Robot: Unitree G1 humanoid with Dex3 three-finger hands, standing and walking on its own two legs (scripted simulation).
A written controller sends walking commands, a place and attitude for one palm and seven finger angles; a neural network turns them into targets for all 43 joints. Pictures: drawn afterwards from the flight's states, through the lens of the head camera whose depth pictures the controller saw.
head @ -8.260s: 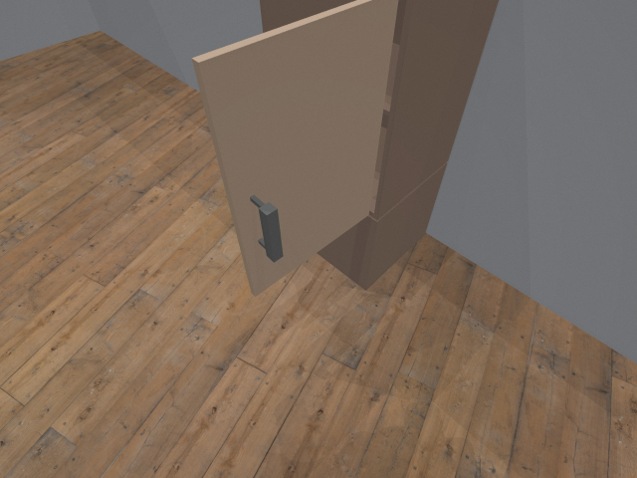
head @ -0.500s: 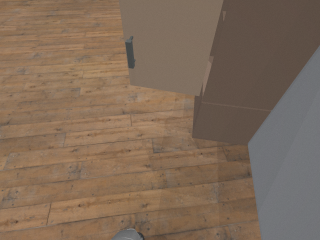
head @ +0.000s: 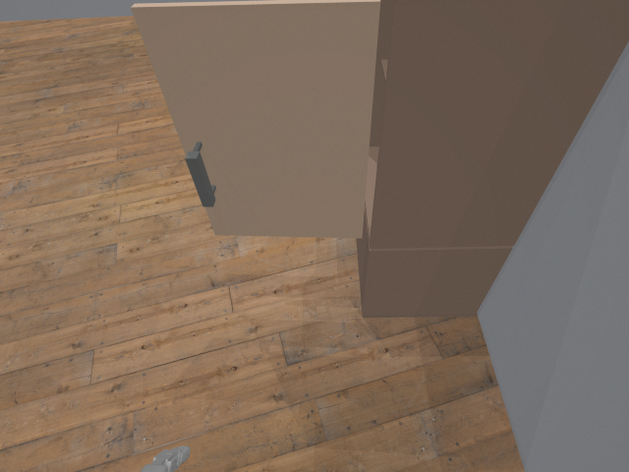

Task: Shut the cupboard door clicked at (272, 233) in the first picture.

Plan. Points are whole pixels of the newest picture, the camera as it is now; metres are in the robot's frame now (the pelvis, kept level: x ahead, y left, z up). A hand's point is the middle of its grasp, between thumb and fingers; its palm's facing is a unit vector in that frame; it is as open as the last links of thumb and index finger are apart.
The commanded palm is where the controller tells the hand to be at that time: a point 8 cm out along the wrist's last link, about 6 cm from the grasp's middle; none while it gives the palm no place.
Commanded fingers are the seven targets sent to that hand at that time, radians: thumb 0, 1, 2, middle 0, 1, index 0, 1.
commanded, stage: take the last steps up to it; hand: left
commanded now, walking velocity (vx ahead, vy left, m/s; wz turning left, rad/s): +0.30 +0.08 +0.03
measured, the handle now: (203, 174) +0.74 +0.30 -0.09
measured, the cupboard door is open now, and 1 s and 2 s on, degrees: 87 87 87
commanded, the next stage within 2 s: come to a stop and stand still in 0.40 s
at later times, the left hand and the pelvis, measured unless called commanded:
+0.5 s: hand out of the picture +0.12 +0.25 -0.18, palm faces +0.07 -0.99 -0.14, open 7.4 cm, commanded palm none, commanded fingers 0.00 0.90 0.90 -0.20 -0.30 -0.20 -0.30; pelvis +0.17 +0.08 +0.00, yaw -2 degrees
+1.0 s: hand (186, 372) +0.30 +0.25 -0.17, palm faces -0.03 -0.98 -0.21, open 7.4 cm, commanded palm none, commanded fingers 0.00 0.90 0.90 -0.20 -0.30 -0.20 -0.30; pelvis +0.21 +0.07 +0.00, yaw -2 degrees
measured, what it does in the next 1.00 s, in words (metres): walks ahead: left foot, then right foot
